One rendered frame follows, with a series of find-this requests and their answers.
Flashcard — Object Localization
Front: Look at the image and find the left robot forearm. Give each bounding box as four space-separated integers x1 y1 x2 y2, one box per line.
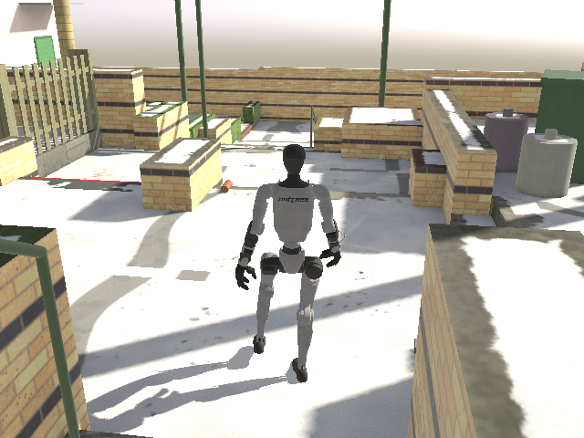
238 221 258 266

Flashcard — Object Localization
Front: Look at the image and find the robot right hand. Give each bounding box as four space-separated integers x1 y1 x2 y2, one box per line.
319 249 341 267

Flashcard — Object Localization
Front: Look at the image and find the robot right upper arm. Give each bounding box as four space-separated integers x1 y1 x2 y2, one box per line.
312 183 336 234

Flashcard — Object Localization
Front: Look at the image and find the right robot forearm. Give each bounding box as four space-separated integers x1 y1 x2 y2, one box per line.
326 219 340 253

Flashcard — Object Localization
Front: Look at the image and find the robot right thigh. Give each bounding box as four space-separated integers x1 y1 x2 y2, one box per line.
297 256 323 325

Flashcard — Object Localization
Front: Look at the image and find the robot left upper arm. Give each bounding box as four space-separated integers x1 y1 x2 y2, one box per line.
250 183 275 235

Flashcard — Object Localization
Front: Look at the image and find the robot left foot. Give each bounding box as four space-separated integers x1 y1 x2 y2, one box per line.
253 335 266 354

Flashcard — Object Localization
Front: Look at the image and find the robot left hand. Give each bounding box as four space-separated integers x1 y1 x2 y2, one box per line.
235 264 256 290

